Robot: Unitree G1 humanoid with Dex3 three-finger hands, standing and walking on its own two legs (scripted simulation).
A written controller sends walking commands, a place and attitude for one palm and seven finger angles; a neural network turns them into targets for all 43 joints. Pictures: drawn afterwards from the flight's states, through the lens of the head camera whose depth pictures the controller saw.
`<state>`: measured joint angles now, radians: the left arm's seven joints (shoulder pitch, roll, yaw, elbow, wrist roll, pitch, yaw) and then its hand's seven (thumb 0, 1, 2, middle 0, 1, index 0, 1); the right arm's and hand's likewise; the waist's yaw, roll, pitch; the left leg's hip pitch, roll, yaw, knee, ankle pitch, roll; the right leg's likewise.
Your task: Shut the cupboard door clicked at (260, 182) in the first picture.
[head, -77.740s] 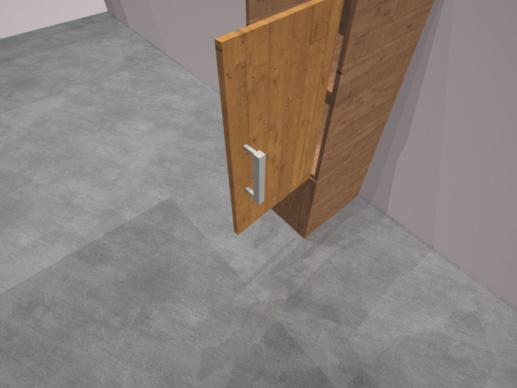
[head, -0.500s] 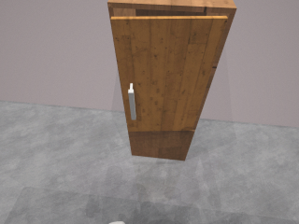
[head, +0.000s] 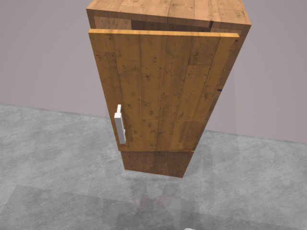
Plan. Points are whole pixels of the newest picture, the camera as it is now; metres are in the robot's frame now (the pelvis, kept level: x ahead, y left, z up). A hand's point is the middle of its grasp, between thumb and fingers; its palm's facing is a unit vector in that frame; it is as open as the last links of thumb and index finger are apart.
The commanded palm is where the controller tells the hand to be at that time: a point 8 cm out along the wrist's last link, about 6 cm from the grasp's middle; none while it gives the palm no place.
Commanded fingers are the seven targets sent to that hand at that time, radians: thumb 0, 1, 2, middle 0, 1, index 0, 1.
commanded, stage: come to a stop and stand still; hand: left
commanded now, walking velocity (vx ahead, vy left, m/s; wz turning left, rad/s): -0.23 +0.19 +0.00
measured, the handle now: (121, 125) +0.46 +0.15 -0.09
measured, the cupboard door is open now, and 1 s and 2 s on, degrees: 8 8 8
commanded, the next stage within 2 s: look again from close up in 0.90 s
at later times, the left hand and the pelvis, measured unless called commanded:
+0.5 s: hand out of the picture +0.04 +0.22 -0.18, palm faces +0.08 -0.97 -0.23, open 7.4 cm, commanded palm none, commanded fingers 0.00 0.90 0.90 -0.20 -0.30 -0.20 -0.30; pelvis +0.00 +0.01 +0.00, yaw +0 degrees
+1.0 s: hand out of the picture -0.02 +0.17 -0.17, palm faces +0.01 -0.99 -0.16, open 7.3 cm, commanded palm none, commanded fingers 0.00 0.90 0.90 -0.20 -0.30 -0.20 -0.30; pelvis -0.02 +0.00 +0.01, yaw -1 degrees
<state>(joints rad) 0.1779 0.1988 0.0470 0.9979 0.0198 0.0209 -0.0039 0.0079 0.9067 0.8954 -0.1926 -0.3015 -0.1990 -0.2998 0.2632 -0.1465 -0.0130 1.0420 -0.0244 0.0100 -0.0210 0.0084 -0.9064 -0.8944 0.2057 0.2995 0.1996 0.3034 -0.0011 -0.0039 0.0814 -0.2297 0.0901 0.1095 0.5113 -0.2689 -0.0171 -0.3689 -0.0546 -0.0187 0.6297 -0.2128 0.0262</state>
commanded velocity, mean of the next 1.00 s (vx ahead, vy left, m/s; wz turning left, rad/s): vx -0.04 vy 0.04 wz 0.00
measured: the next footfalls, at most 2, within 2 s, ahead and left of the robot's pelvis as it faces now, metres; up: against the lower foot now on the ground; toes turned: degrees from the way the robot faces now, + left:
right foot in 0.02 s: +0.09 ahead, -0.16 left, +0.00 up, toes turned -2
left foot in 0.34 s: +0.04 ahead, +0.11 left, +0.00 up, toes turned +2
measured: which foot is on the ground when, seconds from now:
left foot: down 0.00-0.04, up 0.06-0.32, down 0.34-1.00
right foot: up 0.00-0.00, down 0.02-0.34, up 0.36-0.60, down 0.62-1.00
